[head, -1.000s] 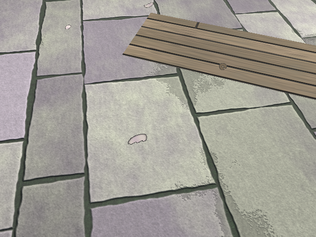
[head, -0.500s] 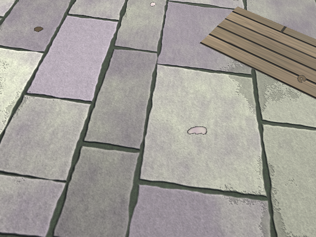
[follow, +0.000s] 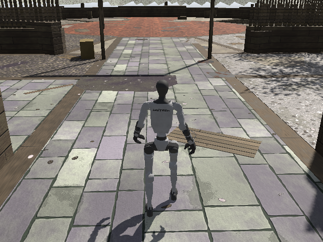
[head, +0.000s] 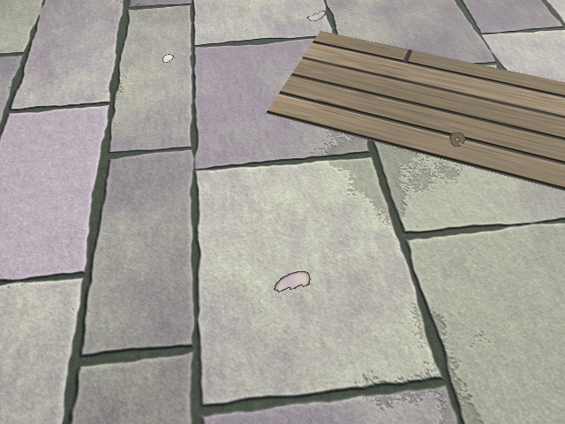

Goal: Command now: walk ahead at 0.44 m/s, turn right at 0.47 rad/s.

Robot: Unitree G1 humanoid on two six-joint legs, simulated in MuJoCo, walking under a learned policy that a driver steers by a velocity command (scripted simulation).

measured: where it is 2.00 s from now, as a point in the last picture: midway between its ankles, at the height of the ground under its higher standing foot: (271, 216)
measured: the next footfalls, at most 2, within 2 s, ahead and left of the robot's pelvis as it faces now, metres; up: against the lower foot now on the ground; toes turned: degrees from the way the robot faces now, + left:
right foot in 0.04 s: +0.15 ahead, -0.13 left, +0.00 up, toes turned -4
left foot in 0.52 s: +0.50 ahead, +0.00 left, +0.00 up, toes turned -14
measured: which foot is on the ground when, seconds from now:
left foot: down 0.00-0.06, up 0.08-0.50, down 0.52-1.00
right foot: up 0.00-0.02, down 0.04-0.54, up 0.56-1.00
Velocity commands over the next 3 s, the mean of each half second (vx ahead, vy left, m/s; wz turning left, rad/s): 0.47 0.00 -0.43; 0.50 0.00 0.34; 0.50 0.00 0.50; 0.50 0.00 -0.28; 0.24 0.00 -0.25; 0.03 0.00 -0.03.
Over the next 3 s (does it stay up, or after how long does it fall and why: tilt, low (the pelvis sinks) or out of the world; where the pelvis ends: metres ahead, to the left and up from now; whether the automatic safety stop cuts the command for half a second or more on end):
stays up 1.35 0.02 0.00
